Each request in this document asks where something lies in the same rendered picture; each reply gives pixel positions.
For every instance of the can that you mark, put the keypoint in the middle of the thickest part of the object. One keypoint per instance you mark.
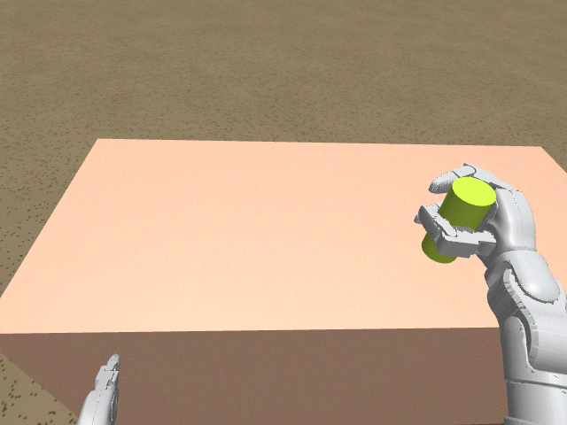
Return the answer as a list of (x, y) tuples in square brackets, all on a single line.
[(466, 204)]

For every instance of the right robot hand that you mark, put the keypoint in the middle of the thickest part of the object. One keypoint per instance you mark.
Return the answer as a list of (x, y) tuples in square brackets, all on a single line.
[(507, 226)]

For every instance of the left robot hand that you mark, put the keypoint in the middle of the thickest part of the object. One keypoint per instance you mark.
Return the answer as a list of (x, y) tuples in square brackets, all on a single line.
[(99, 407)]

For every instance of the right robot arm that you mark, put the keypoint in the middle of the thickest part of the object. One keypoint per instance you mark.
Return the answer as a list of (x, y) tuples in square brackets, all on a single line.
[(530, 306)]

